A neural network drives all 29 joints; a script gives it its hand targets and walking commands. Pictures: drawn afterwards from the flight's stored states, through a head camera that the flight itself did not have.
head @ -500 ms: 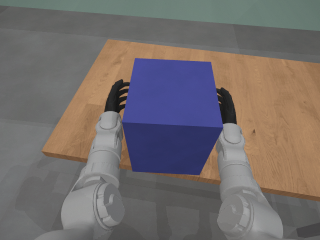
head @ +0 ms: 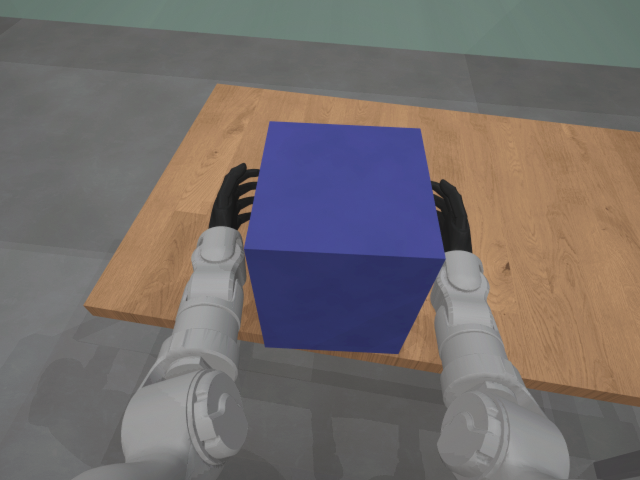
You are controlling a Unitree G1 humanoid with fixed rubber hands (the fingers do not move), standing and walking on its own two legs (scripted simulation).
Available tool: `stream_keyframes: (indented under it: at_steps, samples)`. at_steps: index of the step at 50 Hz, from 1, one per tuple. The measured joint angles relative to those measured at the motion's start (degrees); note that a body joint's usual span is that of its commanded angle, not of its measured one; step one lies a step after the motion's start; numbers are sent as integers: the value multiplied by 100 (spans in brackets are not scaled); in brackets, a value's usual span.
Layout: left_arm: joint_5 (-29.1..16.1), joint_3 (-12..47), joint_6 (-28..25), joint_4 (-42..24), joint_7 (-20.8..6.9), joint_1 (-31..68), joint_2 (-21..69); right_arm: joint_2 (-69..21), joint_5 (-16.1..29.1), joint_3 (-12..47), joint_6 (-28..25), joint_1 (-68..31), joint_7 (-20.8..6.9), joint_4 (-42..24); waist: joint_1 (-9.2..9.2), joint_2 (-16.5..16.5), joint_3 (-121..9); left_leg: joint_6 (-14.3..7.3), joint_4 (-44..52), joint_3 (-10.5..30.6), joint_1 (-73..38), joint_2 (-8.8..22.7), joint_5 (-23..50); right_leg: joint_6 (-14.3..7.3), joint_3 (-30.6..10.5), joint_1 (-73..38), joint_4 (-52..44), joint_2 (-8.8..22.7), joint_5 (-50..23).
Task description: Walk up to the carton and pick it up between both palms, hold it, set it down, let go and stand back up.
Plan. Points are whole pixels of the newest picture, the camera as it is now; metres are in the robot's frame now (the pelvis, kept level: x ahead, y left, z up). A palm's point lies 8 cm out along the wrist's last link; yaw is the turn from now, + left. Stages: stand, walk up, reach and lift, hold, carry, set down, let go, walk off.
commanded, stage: reach and lift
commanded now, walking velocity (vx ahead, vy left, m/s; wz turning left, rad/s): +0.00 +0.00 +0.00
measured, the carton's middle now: (337, 244) +0.43 -0.02 +0.03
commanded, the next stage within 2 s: none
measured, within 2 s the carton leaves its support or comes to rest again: leaves its support in 0.40 s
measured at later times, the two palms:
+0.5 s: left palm (211, 237) +0.39 +0.14 +0.10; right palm (453, 248) +0.37 -0.16 +0.09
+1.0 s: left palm (201, 230) +0.37 +0.14 +0.13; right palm (462, 241) +0.36 -0.15 +0.12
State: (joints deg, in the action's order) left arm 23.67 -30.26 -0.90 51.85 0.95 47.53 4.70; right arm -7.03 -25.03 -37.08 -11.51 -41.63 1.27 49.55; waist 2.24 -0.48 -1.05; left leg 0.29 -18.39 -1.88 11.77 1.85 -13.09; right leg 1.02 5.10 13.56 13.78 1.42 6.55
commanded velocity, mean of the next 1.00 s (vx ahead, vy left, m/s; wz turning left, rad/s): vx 0.00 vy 0.00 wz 0.00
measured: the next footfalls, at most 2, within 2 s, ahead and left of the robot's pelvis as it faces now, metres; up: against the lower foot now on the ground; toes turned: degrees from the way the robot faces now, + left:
none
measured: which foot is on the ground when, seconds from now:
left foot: down 0.00-1.00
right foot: down 0.00-1.00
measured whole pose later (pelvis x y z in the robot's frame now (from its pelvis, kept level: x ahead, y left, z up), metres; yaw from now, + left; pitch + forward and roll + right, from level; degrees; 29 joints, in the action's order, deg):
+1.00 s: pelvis -0.03 +0.00 +0.00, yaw +1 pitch -2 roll -1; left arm 18.0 -21.4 14.5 42.3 3.0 44.3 2.3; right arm -3.3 -10.1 -22.9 -2.3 -41.9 4.9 51.1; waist 3.0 -1.9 -0.1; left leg 0.6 -18.2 -1.4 4.4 1.9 -11.6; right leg 0.6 6.3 5.2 12.8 1.5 5.2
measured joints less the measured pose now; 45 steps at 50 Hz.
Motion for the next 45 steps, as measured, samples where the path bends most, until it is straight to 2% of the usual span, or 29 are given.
stream_keyframes:
  at_steps: [12, 24, 36, 45]
  samples:
    - [-332, 409, 79, -20, 149, -218, -122, 178, 455, 578, -56, 116, 240, 292, -9, 41, -74, 14, -65, 31, 1, 33, 1, -21, 76, -96, -79, -23, -50]
    - [-600, 735, 423, -49, 292, -307, -224, 301, 907, 925, 210, 105, 303, 445, 11, -22, -174, 17, -90, 68, -110, 24, 86, -33, 129, -279, -150, -14, -164]
    - [-414, 503, 1098, -299, 142, 49, -243, 260, 951, 800, 775, -196, 256, 247, 33, -144, 2, -10, 91, 16, -470, -50, 269, -24, 81, -508, -69, 62, -211]
    - [-457, 664, 1368, -687, 149, -147, -218, 281, 1151, 1013, 873, -129, 267, 185, 14, -143, 71, 7, 73, 6, -621, -24, 227, -33, 80, -669, -77, 38, -184]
